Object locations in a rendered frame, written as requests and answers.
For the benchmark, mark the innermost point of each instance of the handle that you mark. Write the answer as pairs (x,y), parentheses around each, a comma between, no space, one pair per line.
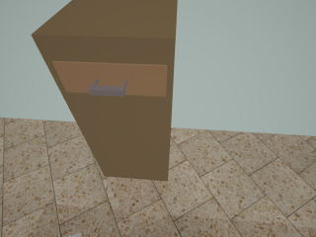
(113,91)

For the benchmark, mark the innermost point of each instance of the drawer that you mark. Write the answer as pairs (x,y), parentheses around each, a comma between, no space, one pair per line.
(142,79)

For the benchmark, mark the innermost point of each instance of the cabinet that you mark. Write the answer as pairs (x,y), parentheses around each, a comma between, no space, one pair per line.
(129,136)

